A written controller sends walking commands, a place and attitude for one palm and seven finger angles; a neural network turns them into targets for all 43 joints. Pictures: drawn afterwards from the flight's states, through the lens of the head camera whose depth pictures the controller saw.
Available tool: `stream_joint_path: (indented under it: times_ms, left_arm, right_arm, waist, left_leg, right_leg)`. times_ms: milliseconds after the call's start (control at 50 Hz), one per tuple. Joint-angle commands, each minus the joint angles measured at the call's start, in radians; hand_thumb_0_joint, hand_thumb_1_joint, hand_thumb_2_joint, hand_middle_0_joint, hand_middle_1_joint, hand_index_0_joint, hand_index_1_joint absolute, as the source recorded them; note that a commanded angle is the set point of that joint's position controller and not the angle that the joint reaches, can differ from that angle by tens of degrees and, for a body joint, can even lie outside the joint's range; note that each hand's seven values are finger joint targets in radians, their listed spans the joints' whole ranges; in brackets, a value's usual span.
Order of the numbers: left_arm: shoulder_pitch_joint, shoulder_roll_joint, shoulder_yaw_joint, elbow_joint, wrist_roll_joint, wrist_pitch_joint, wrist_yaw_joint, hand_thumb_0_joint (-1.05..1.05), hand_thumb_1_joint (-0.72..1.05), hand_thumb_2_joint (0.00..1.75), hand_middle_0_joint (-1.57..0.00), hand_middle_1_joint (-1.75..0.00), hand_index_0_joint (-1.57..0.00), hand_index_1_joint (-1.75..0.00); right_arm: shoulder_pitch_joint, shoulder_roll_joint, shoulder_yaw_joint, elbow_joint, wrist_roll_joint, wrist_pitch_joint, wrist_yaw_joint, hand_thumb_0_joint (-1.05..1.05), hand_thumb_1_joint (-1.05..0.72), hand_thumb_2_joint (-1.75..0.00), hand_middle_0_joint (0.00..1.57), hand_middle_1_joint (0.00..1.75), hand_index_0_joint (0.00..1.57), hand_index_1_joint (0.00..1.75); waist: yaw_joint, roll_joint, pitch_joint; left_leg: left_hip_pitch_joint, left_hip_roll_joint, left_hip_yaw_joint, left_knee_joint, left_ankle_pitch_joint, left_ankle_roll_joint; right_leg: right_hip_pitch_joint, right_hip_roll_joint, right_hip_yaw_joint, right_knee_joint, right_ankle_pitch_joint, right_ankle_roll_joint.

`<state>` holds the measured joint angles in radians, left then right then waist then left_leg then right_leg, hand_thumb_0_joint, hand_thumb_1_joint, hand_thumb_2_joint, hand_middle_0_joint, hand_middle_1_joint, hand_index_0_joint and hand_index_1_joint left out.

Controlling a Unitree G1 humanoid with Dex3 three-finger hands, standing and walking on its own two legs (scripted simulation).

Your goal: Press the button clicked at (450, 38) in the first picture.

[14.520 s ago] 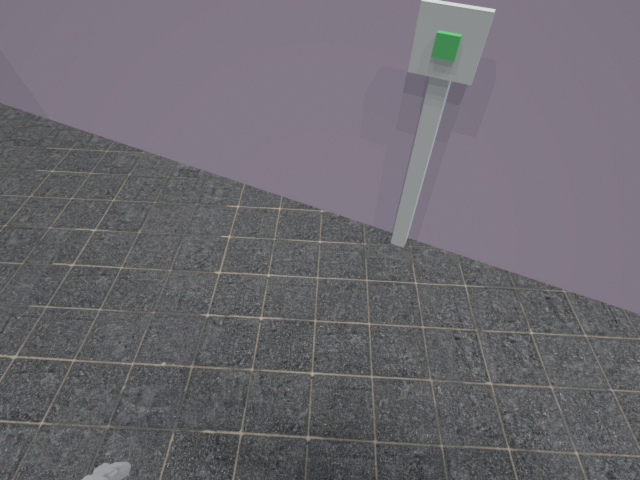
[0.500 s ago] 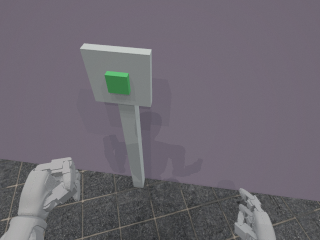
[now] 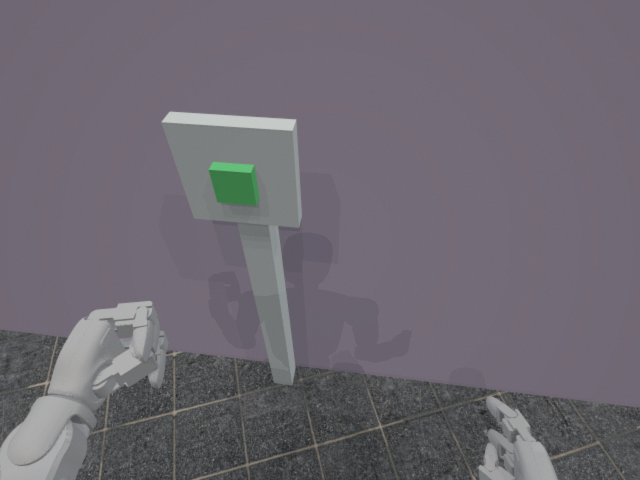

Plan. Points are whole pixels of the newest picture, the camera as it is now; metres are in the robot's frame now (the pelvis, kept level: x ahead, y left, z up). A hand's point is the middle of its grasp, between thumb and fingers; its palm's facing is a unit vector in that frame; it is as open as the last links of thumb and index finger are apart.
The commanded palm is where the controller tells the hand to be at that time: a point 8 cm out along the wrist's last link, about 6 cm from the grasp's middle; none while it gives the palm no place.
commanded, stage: raise the hand and make a fist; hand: left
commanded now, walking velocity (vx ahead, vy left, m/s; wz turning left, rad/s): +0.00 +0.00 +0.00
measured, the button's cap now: (235, 182) +0.51 +0.16 +0.10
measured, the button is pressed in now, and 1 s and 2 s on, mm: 0 0 0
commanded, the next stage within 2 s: aim a knuckle at the button in 0.22 s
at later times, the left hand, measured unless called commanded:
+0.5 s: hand (155, 348) +0.24 +0.19 +0.10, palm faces -0.01 -1.00 -0.06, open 3.1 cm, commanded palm +0.22 +0.25 +0.10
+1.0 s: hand (211, 296) +0.32 +0.16 +0.08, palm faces -0.09 -1.00 -0.03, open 3.1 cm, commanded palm +0.30 +0.22 +0.08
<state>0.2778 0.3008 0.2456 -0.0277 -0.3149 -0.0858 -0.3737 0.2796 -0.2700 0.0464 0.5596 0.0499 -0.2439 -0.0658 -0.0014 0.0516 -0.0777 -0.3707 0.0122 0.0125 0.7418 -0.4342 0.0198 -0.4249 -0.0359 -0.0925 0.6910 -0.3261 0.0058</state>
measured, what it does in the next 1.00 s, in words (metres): stands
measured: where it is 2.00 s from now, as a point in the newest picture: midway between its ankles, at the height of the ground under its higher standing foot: outside the picture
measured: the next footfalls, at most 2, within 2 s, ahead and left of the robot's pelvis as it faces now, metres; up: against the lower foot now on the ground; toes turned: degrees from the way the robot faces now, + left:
none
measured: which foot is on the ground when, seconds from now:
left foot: down 0.00-1.00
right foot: down 0.00-1.00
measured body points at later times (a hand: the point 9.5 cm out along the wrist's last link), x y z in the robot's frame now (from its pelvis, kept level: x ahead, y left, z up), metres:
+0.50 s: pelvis -0.01 -0.01 +0.00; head +0.00 -0.02 +0.45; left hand +0.23 +0.25 +0.10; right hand +0.16 -0.24 -0.07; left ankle -0.03 +0.10 -0.72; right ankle +0.02 -0.13 -0.72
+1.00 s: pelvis -0.01 -0.01 +0.00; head +0.02 -0.03 +0.45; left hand +0.32 +0.21 +0.08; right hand +0.13 -0.26 -0.10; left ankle -0.03 +0.10 -0.72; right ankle +0.02 -0.13 -0.72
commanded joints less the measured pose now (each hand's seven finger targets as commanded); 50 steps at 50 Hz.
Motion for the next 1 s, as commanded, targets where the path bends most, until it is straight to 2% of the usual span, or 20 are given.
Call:
stream_joint_path:
  times_ms: [0,80,160,240,260,300,360,420,460,480,520,560,580,640,660,680,740,820,880,980]
  left_arm:
    - [-0.139,0.191,0.14,-0.299,-0.019,-0.118,0.046,0.0,0.9,0.9,-1.3,-1.5,-1.3,-1.5]
    - [-0.146,0.156,0.114,-0.276,-0.013,-0.17,0.073,0.0,0.9,0.9,-1.3,-1.5,-1.3,-1.5]
    - [-0.118,0.113,0.05,-0.166,-0.002,-0.135,0.035,0.0,0.9,0.9,-1.3,-1.5,-1.3,-1.5]
    - [-0.122,0.162,0.083,-0.202,0.0,-0.108,0.012,0.0,0.9,0.9,-1.3,-1.5,-1.3,-1.5]
    - [-0.125,0.176,0.099,-0.205,-0.006,-0.11,0.015,0.0,0.9,0.9,-1.3,-1.5,-1.3,-1.5]
    - [-0.15,0.18,0.12,-0.238,-0.019,-0.129,0.022,0.0,0.9,0.9,-1.3,-1.5,-1.3,-1.5]
    - [-0.274,0.169,0.107,-0.216,-0.027,-0.164,0.045,0.0,0.9,0.9,-1.3,-1.5,-1.3,-1.5]
    - [-0.308,0.128,0.06,-0.147,-0.01,-0.174,0.043,0.0,0.9,0.9,-1.3,-1.5,-1.3,-1.5]
    - [-0.342,0.12,0.027,-0.086,0.004,-0.157,0.034,0.0,0.9,0.9,-1.3,-1.5,-1.3,-1.5]
    - [-0.352,0.112,0.014,-0.064,0.008,-0.147,0.028,0.0,0.9,0.9,-1.3,-1.5,-1.3,-1.5]
    - [-0.385,0.159,0.044,-0.035,0.018,-0.134,0.023,0.0,0.9,0.9,-1.3,-1.5,-1.3,-1.5]
    - [-0.405,0.159,0.041,-0.017,0.021,-0.126,0.025,0.0,0.9,0.9,-1.3,-1.5,-1.3,-1.5]
    - [-0.438,0.147,0.034,-0.03,0.018,-0.129,0.028,0.0,0.9,0.9,-1.3,-1.5,-1.3,-1.5]
    - [-0.484,0.192,0.097,-0.019,0.014,-0.151,0.065,0.0,0.9,0.9,-1.3,-1.5,-1.3,-1.5]
    - [-0.497,0.204,0.11,0.012,0.013,-0.156,0.075,0.0,0.9,0.9,-1.3,-1.5,-1.3,-1.5]
    - [-0.519,0.202,0.115,0.029,0.013,-0.164,0.082,0.0,0.9,0.9,-1.3,-1.5,-1.3,-1.5]
    - [-0.549,0.154,0.067,0.073,0.03,-0.182,0.087,0.0,0.9,0.9,-1.3,-1.5,-1.3,-1.5]
    - [-0.571,0.116,0.008,0.119,0.048,-0.176,0.074,0.0,0.9,0.9,-1.3,-1.5,-1.3,-1.5]
    - [-0.619,0.136,0.022,0.159,0.047,-0.175,0.073,0.0,0.9,0.9,-1.3,-1.5,-1.3,-1.5]
    - [-0.752,0.167,0.055,0.173,0.056,-0.213,0.111,0.0,0.9,0.9,-1.3,-1.5,-1.3,-1.5]
  right_arm:
    - [-0.095,-0.104,-0.046,-0.176,-0.005,-0.073,0.001,0.0,-0.9,-0.9,0.2,0.3,0.2,0.3]
    - [-0.087,-0.103,-0.046,-0.15,-0.006,-0.079,0.007,0.0,-0.9,-0.9,0.2,0.3,0.2,0.3]
    - [-0.088,-0.116,-0.048,-0.141,0.003,-0.076,0.002,0.0,-0.9,-0.9,0.2,0.3,0.2,0.3]
    - [-0.099,-0.118,-0.051,-0.158,0.003,-0.081,-0.006,0.0,-0.9,-0.9,0.2,0.3,0.2,0.3]
    - [-0.098,-0.117,-0.048,-0.158,0.001,-0.079,-0.007,0.0,-0.9,-0.9,0.2,0.3,0.2,0.3]
    - [-0.107,-0.11,-0.047,-0.159,0.0,-0.083,-0.01,0.0,-0.9,-0.9,0.2,0.3,0.2,0.3]
    - [-0.101,-0.111,-0.041,-0.129,-0.003,-0.082,-0.015,0.0,-0.9,-0.9,0.2,0.3,0.2,0.3]
    - [-0.09,-0.112,-0.043,-0.11,0.0,-0.084,-0.018,0.0,-0.9,-0.9,0.2,0.3,0.2,0.3]
    - [-0.084,-0.119,-0.045,-0.103,0.003,-0.078,-0.02,0.0,-0.9,-0.9,0.2,0.3,0.2,0.3]
    - [-0.087,-0.119,-0.046,-0.107,0.004,-0.076,-0.022,0.0,-0.9,-0.9,0.2,0.3,0.2,0.3]
    - [-0.086,-0.125,-0.05,-0.107,0.005,-0.07,-0.026,0.0,-0.9,-0.9,0.2,0.3,0.2,0.3]
    - [-0.084,-0.125,-0.048,-0.113,0.002,-0.065,-0.025,0.0,-0.9,-0.9,0.2,0.3,0.2,0.3]
    - [-0.089,-0.119,-0.048,-0.116,0.003,-0.063,-0.025,0.0,-0.9,-0.9,0.2,0.3,0.2,0.3]
    - [-0.088,-0.114,-0.048,-0.112,-0.003,-0.057,-0.022,0.0,-0.9,-0.9,0.2,0.3,0.2,0.3]
    - [-0.083,-0.116,-0.045,-0.108,-0.008,-0.05,-0.022,0.0,-0.9,-0.9,0.2,0.3,0.2,0.3]
    - [-0.084,-0.114,-0.048,-0.107,-0.006,-0.045,-0.02,0.0,-0.9,-0.9,0.2,0.3,0.2,0.3]
    - [-0.075,-0.109,-0.053,-0.099,-0.003,-0.037,-0.012,0.0,-0.9,-0.9,0.2,0.3,0.2,0.3]
    - [-0.052,-0.116,-0.06,-0.1,-0.002,-0.026,-0.004,0.0,-0.9,-0.9,0.2,0.3,0.2,0.3]
    - [-0.04,-0.125,-0.065,-0.093,-0.003,-0.01,-0.004,0.0,-0.9,-0.9,0.2,0.3,0.2,0.3]
    - [-0.04,-0.118,-0.062,-0.085,-0.008,0.016,-0.002,0.0,-0.9,-0.9,0.2,0.3,0.2,0.3]
  waist:
    - [0.032,0.006,-0.142]
    - [0.014,0.029,-0.101]
    - [-0.004,-0.013,-0.028]
    - [0.013,-0.01,-0.101]
    - [0.012,-0.055,-0.101]
    - [0.016,-0.042,-0.111]
    - [-0.006,-0.048,-0.063]
    - [-0.014,0.009,-0.07]
    - [-0.028,-0.027,-0.056]
    - [-0.022,-0.026,-0.058]
    - [-0.015,-0.022,-0.092]
    - [-0.01,-0.048,-0.112]
    - [-0.01,-0.027,-0.135]
    - [0.005,-0.015,-0.168]
    - [0.003,-0.066,-0.155]
    - [0.001,-0.072,-0.161]
    - [-0.006,0.004,-0.159]
    - [-0.013,0.004,-0.194]
    - [-0.022,-0.078,-0.194]
    - [-0.02,-0.051,-0.218]
  left_leg:
    - [0.007,-0.014,-0.046,-0.142,0.344,-0.011]
    - [0.005,-0.013,-0.039,-0.139,0.317,-0.012]
    - [-0.036,-0.016,-0.037,-0.141,0.22,-0.005]
    - [-0.017,-0.019,-0.038,-0.144,0.246,0.001]
    - [-0.026,-0.018,-0.039,-0.141,0.247,0.002]
    - [-0.014,-0.019,-0.039,-0.143,0.244,0.001]
    - [-0.021,-0.016,-0.045,-0.14,0.222,-0.002]
    - [-0.002,-0.018,-0.041,-0.14,0.22,-0.005]
    - [-0.021,-0.017,-0.042,-0.135,0.196,-0.002]
    - [-0.03,-0.019,-0.04,-0.137,0.186,-0.002]
    - [-0.032,-0.02,-0.039,-0.139,0.188,-0.001]
    - [-0.033,-0.019,-0.04,-0.136,0.223,-0.001]
    - [-0.023,-0.021,-0.036,-0.133,0.239,0.0]
    - [-0.017,-0.02,-0.036,-0.139,0.276,-0.008]
    - [-0.041,-0.018,-0.035,-0.137,0.269,-0.006]
    - [-0.05,-0.019,-0.031,-0.138,0.263,-0.006]
    - [-0.024,-0.02,-0.02,-0.138,0.285,-0.012]
    - [-0.014,-0.018,-0.018,-0.131,0.326,-0.013]
    - [-0.034,-0.016,-0.02,-0.126,0.324,-0.009]
    - [-0.038,-0.019,-0.014,-0.128,0.311,-0.009]
  right_leg:
    - [0.16,0.037,0.014,-0.07,0.228,-0.028]
    - [0.133,0.04,0.019,-0.079,0.209,-0.028]
    - [0.102,0.038,0.028,-0.111,0.116,-0.024]
    - [0.141,0.028,0.034,-0.111,0.142,-0.021]
    - [0.153,0.031,0.038,-0.114,0.137,-0.019]
    - [0.155,0.029,0.04,-0.116,0.13,-0.018]
    - [0.119,0.038,0.039,-0.112,0.101,-0.018]
    - [0.095,0.033,0.034,-0.104,0.111,-0.019]
    - [0.081,0.034,0.04,-0.109,0.087,-0.017]
    - [0.083,0.028,0.044,-0.112,0.077,-0.016]
    - [0.1,0.023,0.05,-0.112,0.074,-0.017]
    - [0.117,0.026,0.046,-0.099,0.112,-0.019]
    - [0.123,0.023,0.048,-0.094,0.136,-0.019]
    - [0.146,0.023,0.045,-0.079,0.178,-0.023]
    - [0.149,0.026,0.047,-0.081,0.17,-0.019]
    - [0.153,0.024,0.053,-0.081,0.167,-0.017]
    - [0.128,0.023,0.048,-0.07,0.208,-0.023]
    - [0.134,0.023,0.046,-0.059,0.262,-0.025]
    - [0.136,0.026,0.049,-0.059,0.272,-0.021]
    - [0.147,0.023,0.062,-0.052,0.263,-0.021]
